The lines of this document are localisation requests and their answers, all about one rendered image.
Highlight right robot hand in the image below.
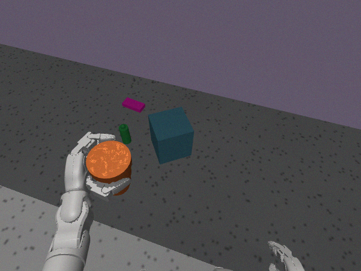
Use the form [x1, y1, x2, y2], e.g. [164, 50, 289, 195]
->
[268, 241, 305, 271]

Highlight left robot arm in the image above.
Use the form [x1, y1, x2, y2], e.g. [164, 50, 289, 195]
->
[42, 190, 94, 271]

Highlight left robot hand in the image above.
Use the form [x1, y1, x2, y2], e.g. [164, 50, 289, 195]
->
[64, 132, 131, 202]

